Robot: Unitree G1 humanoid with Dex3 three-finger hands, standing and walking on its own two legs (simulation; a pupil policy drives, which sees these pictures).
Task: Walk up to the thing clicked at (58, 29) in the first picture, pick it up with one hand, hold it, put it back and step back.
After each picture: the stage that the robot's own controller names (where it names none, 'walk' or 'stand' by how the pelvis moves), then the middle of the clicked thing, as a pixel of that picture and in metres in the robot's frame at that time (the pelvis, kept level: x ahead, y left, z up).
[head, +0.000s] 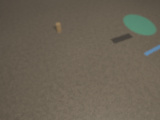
stand; (58, 27) +1.68 +0.33 -0.72
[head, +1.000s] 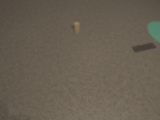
walk; (76, 27) +1.55 +0.18 -0.70
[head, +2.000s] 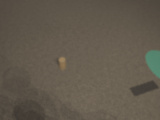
walk; (62, 63) +1.01 +0.19 -0.70
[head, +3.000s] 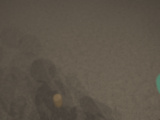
walk; (57, 100) +0.62 +0.20 -0.71
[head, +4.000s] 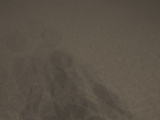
stand; out of the picture +0.43 +0.15 -0.69
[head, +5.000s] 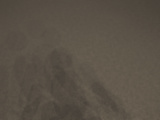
stand; out of the picture +0.40 +0.16 -0.72
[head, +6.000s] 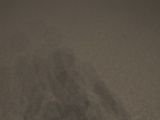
stand; out of the picture +0.40 +0.18 -0.73
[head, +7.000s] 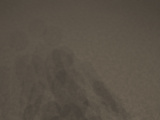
stand; out of the picture +0.39 +0.17 -0.73
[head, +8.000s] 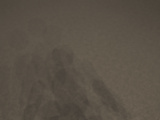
stand; out of the picture +0.38 +0.17 -0.73
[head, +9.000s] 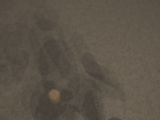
go down; (54, 96) +0.42 +0.16 -0.56
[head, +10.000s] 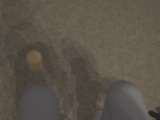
go down; (35, 61) +0.48 +0.20 -0.32
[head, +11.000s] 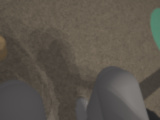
close in; out of the picture +0.47 +0.23 -0.25
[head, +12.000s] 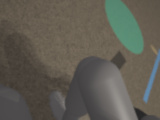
close; out of the picture +0.46 +0.25 -0.23
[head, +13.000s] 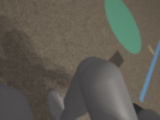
close; out of the picture +0.43 +0.24 -0.23
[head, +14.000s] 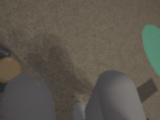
lift; (6, 71) +0.35 +0.22 -0.15
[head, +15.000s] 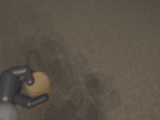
lift; (40, 90) +0.32 +0.16 +0.02
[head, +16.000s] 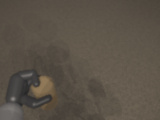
hold; (46, 94) +0.32 +0.15 +0.00
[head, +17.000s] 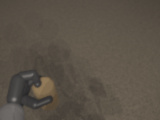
hold; (46, 94) +0.32 +0.15 +0.00
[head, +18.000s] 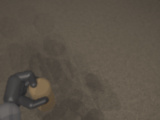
crouch; (43, 95) +0.32 +0.16 -0.03
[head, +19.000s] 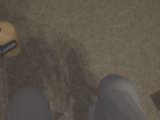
lower; (7, 40) +0.48 +0.20 -0.10
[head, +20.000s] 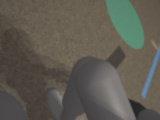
lower; out of the picture +0.45 +0.26 -0.24
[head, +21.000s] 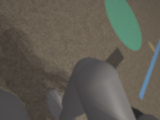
lower; out of the picture +0.44 +0.26 -0.24
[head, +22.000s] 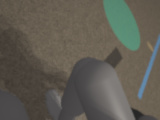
lower; out of the picture +0.45 +0.26 -0.24
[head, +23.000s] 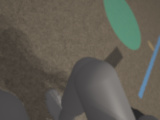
lower; out of the picture +0.45 +0.26 -0.24
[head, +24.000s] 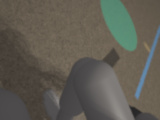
open; out of the picture +0.45 +0.25 -0.24
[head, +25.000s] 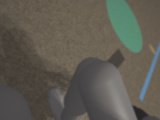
stand; out of the picture +0.45 +0.25 -0.24
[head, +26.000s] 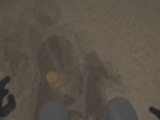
walk; (53, 79) +0.45 +0.16 -0.46
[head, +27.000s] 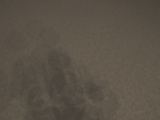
stand; out of the picture +0.40 +0.14 -0.66
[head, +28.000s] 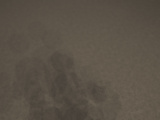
stand; out of the picture +0.40 +0.15 -0.67
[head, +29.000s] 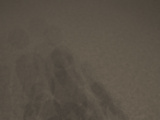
stand; out of the picture +0.40 +0.12 -0.71
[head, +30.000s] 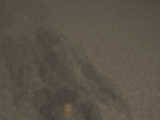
walk; (68, 109) +0.45 +0.09 -0.70
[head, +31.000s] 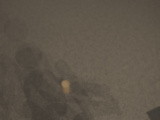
walk; (65, 87) +0.63 +0.13 -0.70
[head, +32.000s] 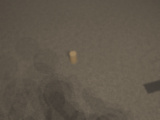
walk; (73, 57) +0.98 +0.14 -0.69
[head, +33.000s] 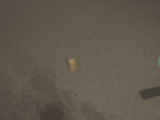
stand; (72, 65) +1.03 +0.14 -0.71
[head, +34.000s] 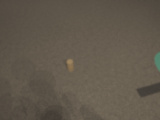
stand; (70, 65) +1.05 +0.16 -0.72
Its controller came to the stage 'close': yes
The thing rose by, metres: 0.71
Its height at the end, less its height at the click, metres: +0.00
